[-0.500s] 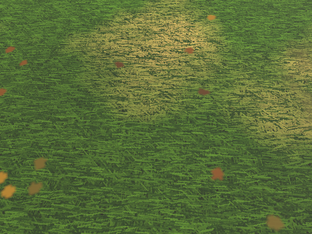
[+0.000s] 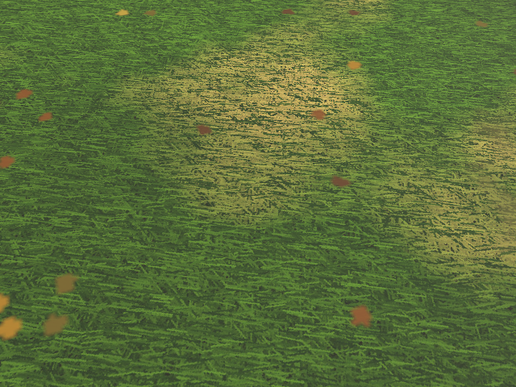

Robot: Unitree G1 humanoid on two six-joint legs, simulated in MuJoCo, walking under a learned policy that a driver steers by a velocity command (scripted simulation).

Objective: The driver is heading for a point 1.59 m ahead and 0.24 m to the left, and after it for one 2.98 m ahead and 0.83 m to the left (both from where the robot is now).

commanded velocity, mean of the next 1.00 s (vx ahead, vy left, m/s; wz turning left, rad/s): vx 0.40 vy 0.00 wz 0.01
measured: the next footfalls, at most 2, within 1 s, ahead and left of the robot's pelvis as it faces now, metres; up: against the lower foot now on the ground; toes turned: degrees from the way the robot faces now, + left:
left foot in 0.68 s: +0.44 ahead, +0.08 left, +0.00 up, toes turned +0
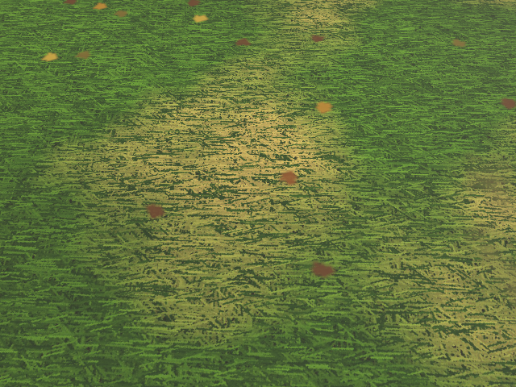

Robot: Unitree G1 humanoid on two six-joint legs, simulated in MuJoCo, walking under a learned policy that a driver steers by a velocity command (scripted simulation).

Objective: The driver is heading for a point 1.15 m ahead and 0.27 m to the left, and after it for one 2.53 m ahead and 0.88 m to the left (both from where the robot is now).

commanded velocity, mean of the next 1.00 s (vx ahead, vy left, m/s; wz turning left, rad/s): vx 0.50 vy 0.00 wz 0.11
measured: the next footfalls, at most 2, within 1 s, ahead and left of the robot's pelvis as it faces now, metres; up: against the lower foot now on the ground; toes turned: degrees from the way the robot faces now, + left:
right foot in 0.20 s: +0.30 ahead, -0.15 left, +0.00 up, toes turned -2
left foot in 0.74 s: +0.60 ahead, +0.08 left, +0.00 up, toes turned +3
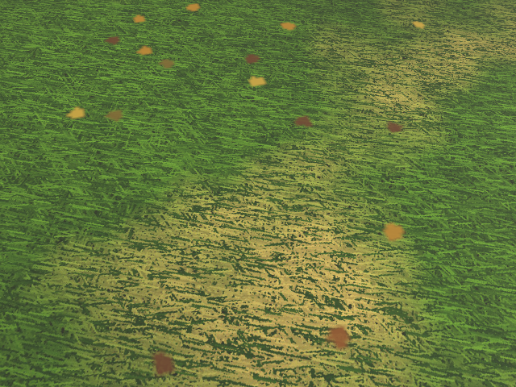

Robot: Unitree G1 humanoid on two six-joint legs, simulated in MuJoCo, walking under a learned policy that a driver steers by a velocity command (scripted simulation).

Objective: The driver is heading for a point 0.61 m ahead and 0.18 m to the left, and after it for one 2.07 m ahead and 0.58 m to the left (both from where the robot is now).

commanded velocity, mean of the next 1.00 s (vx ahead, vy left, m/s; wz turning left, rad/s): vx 0.20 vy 0.00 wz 0.56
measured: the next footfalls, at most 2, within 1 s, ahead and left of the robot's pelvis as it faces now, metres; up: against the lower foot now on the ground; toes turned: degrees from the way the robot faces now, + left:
right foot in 0.22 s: +0.32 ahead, -0.14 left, +0.00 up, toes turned +11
left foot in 0.68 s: +0.27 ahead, +0.12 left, +0.00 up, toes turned +27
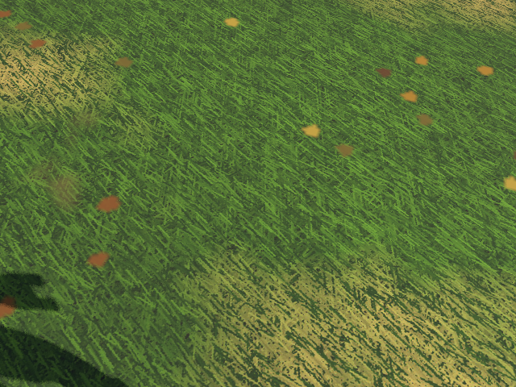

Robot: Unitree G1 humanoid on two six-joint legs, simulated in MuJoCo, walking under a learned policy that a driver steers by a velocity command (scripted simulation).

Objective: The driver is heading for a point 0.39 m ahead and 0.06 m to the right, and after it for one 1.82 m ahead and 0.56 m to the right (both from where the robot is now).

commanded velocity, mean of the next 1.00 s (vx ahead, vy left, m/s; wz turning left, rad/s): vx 0.44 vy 0.00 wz -0.08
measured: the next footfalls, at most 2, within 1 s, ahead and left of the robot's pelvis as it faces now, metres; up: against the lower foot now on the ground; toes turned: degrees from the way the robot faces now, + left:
right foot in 0.12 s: +0.07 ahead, -0.14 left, +0.00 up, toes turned +3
left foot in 0.56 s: +0.35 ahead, +0.15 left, +0.00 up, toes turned +4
